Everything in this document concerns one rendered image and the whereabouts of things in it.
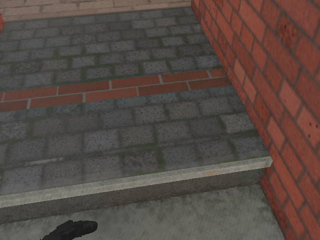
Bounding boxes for left robot hand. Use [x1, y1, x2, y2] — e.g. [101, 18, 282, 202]
[40, 220, 98, 240]

